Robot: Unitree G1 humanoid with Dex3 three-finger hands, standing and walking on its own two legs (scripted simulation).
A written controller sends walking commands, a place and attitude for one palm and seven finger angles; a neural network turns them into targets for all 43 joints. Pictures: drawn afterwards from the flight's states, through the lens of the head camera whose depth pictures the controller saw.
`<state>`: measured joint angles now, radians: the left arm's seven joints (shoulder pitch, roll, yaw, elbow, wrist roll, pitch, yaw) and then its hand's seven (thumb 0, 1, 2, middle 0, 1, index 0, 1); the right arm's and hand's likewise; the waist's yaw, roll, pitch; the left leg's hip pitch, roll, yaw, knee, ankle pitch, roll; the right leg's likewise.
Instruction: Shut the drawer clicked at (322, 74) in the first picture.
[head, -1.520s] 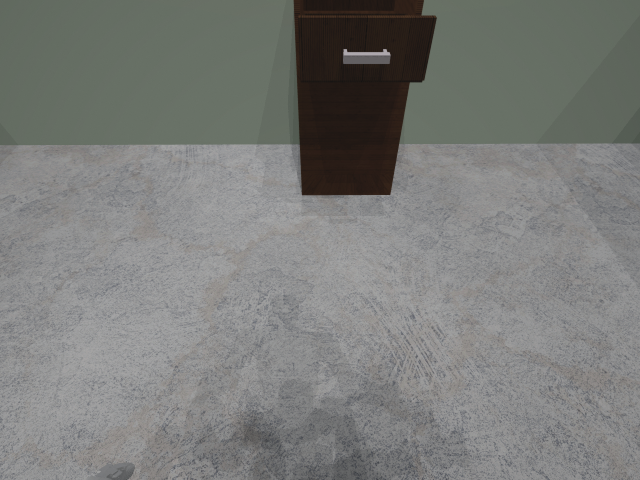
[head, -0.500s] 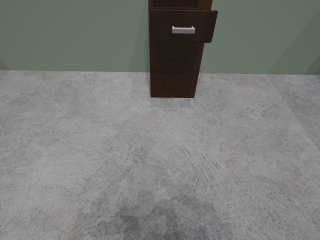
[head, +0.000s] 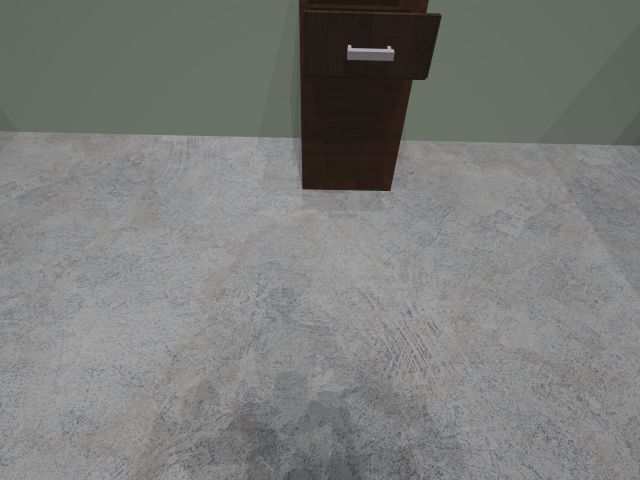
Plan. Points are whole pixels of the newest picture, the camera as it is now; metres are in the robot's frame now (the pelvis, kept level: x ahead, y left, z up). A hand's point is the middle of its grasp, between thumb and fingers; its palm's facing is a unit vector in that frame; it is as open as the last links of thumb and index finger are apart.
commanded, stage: walk to a spot facing it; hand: left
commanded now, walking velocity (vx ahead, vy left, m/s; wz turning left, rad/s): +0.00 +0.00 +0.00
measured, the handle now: (369, 51) +1.23 -0.07 +0.02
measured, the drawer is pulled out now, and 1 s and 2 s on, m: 0.28 0.28 0.28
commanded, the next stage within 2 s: turn to face it in 1.82 s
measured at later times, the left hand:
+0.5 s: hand out of the picture +0.11 +0.14 -0.18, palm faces -0.11 -0.97 -0.23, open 7.4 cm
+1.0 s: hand (250, 388) +0.31 +0.14 -0.20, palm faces -0.30 -0.94 -0.16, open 7.4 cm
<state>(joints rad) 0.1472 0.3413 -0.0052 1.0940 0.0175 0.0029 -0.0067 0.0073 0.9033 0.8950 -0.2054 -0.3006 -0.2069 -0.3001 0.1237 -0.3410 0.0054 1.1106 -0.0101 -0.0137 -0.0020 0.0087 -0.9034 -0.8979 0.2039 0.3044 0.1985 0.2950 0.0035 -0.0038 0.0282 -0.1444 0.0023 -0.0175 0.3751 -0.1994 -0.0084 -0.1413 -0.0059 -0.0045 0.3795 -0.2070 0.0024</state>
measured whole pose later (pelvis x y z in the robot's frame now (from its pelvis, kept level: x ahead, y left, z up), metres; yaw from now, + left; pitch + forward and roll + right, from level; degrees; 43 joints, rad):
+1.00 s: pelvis +0.31 -0.05 -0.03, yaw -25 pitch -1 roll -1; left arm 0.44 0.18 0.06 1.09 0.02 -0.03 0.01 0.01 0.91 0.90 -0.20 -0.30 -0.20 -0.30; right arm 0.09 -0.14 -0.02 0.92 -0.02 -0.07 0.00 0.01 -0.91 -0.90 0.20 0.30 0.20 0.29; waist 0.05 -0.04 0.05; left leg -0.40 0.05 0.17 0.68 -0.26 0.09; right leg -0.21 0.04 0.08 1.10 -0.46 -0.04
